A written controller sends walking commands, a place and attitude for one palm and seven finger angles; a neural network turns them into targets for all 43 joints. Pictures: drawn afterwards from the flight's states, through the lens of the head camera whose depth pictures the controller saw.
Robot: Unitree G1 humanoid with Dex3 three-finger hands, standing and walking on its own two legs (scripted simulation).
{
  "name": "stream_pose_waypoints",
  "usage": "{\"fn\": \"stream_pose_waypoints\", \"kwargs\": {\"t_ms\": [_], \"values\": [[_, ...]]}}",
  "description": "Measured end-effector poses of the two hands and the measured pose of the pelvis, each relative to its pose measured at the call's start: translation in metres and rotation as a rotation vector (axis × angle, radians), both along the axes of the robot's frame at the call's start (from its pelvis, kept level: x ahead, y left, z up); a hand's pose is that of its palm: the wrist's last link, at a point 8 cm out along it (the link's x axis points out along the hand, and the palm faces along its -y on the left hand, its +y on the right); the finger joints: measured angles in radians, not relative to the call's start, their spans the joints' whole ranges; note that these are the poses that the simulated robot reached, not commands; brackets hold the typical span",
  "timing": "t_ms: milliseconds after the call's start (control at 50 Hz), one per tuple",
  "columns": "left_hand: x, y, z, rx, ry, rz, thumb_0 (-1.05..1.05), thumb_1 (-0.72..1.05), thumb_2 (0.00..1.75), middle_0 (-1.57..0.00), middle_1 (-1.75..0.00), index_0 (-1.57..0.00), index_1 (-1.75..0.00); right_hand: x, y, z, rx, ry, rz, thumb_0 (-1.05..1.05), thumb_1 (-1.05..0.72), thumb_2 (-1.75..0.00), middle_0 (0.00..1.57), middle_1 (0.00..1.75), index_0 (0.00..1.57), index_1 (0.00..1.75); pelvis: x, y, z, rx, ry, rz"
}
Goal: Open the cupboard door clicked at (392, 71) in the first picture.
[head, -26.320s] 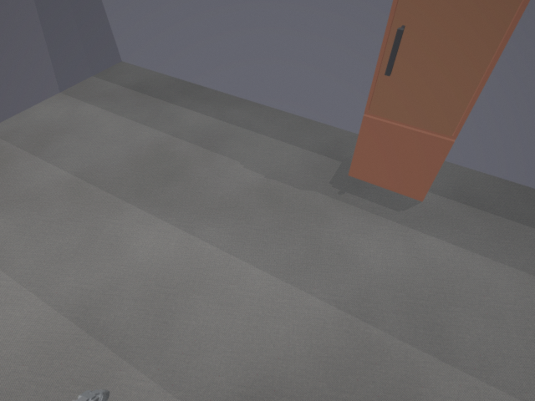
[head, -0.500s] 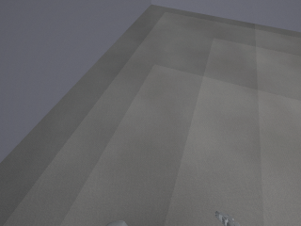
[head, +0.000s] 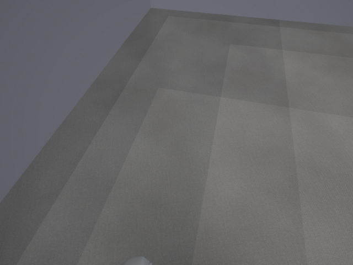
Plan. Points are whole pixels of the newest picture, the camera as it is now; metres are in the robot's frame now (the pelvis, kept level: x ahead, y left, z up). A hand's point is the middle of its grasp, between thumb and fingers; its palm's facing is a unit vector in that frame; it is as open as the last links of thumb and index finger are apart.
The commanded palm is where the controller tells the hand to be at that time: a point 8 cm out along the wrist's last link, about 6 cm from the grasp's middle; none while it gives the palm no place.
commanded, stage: turn to face it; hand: left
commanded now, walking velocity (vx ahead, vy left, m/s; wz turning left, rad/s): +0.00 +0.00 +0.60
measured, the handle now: out of the picture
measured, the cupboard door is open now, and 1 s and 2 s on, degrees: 49 49 49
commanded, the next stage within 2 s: none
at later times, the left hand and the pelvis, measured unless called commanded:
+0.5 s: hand out of the picture +0.14 +0.22 -0.16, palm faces +0.28 -0.93 -0.25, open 7.3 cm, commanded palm none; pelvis +0.09 -0.01 -0.01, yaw +16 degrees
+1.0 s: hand out of the picture +0.04 +0.16 -0.19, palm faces +0.59 -0.76 -0.26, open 7.3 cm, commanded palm none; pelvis +0.13 -0.04 -0.02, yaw +36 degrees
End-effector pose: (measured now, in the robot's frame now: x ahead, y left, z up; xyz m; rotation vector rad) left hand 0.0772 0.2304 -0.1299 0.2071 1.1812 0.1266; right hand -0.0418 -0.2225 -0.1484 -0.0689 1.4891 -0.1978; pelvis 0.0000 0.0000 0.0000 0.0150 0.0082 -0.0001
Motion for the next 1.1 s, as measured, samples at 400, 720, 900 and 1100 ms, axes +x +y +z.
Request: {"fn": "stream_pose_waypoints", "kwargs": {"t_ms": [400, 720, 900, 1100], "values": [[0.024, 0.036, -0.022, -0.020, 0.052, 0.268, 0.01, 0.92, 0.90, -0.20, -0.30, -0.20, -0.30, 0.251, -0.004, 0.018, -0.108, -0.278, 0.358, 0.00, -0.92, -0.90, 0.20, 0.30, 0.20, 0.30, 0.081, 0.009, -0.011, -0.033, 0.021, 0.214], [0.007, -0.014, 0.012, 0.079, 0.002, 0.448, 0.00, 0.91, 0.90, -0.20, -0.30, -0.21, -0.30, 0.347, -0.029, 0.008, -0.007, -0.273, 0.528, 0.00, -0.91, -0.90, 0.20, 0.30, 0.20, 0.30, 0.117, -0.047, -0.004, 0.016, 0.014, 0.440], [-0.054, -0.038, -0.018, -0.010, 0.093, 0.623, 0.00, 0.91, 0.90, -0.21, -0.30, -0.21, -0.30, 0.404, 0.023, 0.015, -0.002, -0.342, 0.739, 0.00, -0.91, -0.90, 0.20, 0.30, 0.20, 0.30, 0.125, -0.040, -0.015, 0.004, 0.018, 0.570], [-0.061, -0.037, -0.006, 0.028, 0.077, 0.748, 0.01, 0.91, 0.90, -0.20, -0.30, -0.20, -0.30, 0.414, 0.033, 0.015, 0.006, -0.319, 0.858, 0.00, -0.91, -0.90, 0.20, 0.30, 0.20, 0.30, 0.134, -0.056, -0.008, -0.014, 0.014, 0.690]]}}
